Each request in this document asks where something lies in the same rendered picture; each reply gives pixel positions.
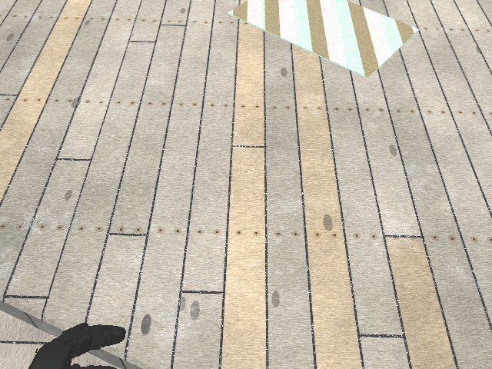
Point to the robot left hand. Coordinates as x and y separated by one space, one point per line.
74 342

